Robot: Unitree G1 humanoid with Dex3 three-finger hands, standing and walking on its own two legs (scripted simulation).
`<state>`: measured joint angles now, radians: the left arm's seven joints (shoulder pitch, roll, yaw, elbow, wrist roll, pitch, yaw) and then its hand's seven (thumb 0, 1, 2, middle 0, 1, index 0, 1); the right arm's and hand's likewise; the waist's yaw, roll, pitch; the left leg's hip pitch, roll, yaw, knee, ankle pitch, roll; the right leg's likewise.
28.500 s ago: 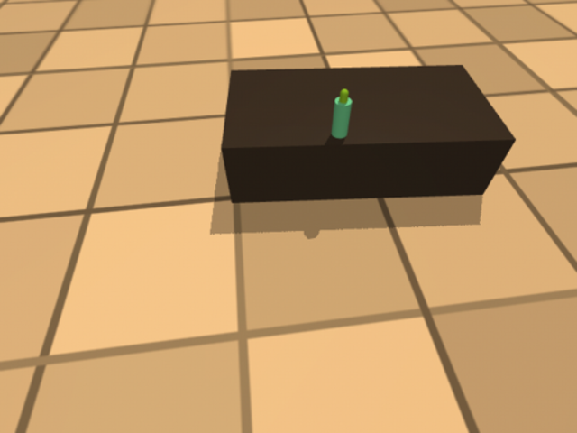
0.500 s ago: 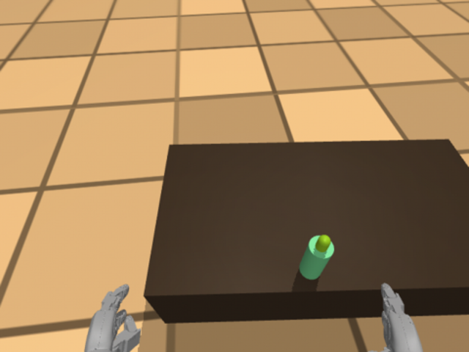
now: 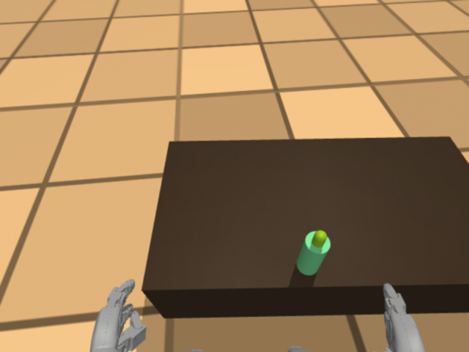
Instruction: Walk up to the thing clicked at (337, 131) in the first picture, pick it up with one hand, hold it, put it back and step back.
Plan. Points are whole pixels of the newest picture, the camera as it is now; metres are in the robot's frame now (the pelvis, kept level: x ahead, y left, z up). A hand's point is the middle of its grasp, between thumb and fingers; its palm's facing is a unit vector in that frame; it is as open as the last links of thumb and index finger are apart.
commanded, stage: home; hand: right
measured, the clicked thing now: (313, 250) +0.44 -0.18 -0.29
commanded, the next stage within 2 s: stand in 1.12 s
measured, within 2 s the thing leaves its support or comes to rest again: neither
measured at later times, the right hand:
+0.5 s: hand (362, 337) +0.17 -0.18 -0.06, palm faces +0.12 +0.95 -0.28, open 17.5 cm
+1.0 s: hand (358, 336) +0.18 -0.17 -0.06, palm faces +0.12 +0.95 -0.28, open 17.4 cm
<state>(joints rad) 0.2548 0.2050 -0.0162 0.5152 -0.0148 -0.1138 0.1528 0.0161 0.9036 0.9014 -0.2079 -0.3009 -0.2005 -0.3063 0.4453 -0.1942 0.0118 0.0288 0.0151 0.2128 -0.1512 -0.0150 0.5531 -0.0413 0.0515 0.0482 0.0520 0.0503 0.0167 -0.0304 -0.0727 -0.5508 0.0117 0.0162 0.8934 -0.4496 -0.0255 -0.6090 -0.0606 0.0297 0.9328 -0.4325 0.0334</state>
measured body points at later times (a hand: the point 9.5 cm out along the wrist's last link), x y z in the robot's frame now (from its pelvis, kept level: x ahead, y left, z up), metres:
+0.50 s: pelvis +0.00 +0.00 +0.00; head +0.03 +0.00 +0.45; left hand +0.16 +0.24 -0.08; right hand +0.17 -0.23 -0.04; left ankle +0.00 +0.14 -0.69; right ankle +0.02 -0.14 -0.69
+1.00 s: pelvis +0.00 +0.01 +0.00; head +0.03 +0.01 +0.45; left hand +0.17 +0.25 -0.08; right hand +0.17 -0.22 -0.04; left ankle +0.00 +0.14 -0.69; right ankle +0.02 -0.14 -0.69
